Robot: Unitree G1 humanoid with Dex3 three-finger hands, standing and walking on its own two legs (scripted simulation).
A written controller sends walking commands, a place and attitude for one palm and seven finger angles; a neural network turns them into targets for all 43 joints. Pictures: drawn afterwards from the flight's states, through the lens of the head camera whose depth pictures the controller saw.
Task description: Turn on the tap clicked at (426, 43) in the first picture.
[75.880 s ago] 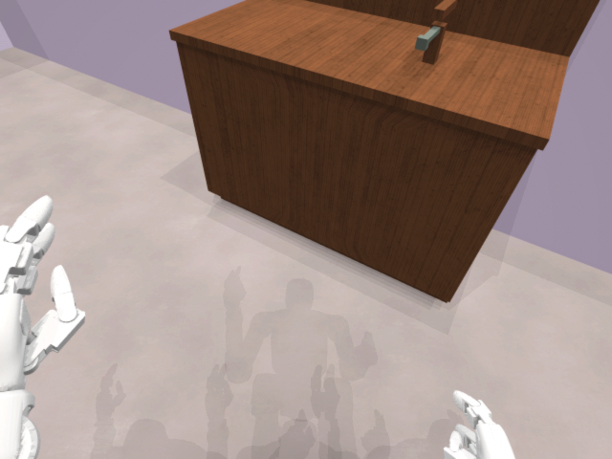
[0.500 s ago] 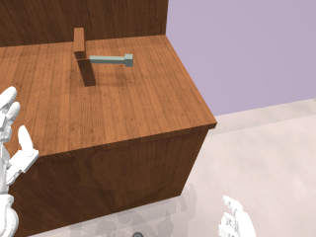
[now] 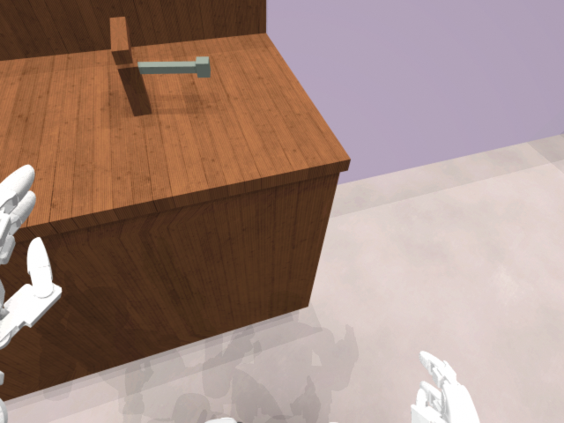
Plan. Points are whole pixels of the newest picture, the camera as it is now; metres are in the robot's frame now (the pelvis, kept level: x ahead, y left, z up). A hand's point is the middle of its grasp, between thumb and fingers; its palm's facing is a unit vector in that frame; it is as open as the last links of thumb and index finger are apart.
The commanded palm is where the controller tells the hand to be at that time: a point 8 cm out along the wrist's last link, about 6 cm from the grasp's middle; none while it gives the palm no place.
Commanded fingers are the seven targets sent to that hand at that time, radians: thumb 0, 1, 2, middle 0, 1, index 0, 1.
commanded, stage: stop stepping back and stand still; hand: left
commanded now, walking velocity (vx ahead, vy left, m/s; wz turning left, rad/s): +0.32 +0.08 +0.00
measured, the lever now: (203, 67) +0.71 +0.18 +0.13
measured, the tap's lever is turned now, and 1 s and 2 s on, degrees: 77 77 77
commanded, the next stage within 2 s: stand and check the lever's angle in 1.06 s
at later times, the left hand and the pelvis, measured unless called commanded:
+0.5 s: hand out of the picture +0.09 +0.23 +0.17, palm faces +0.49 -0.78 -0.38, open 7.4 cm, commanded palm +0.03 +0.27 +0.18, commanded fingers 0.00 0.90 0.90 -0.20 -0.30 -0.20 -0.30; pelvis -0.10 -0.03 -0.01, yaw +6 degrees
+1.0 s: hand out of the picture +0.07 +0.20 +0.17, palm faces +0.47 -0.80 -0.37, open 7.4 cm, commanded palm +0.01 +0.25 +0.18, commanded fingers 0.00 0.90 0.90 -0.20 -0.30 -0.20 -0.30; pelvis -0.12 -0.04 +0.00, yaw +6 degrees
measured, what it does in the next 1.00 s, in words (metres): walks backwards: right foot, then left foot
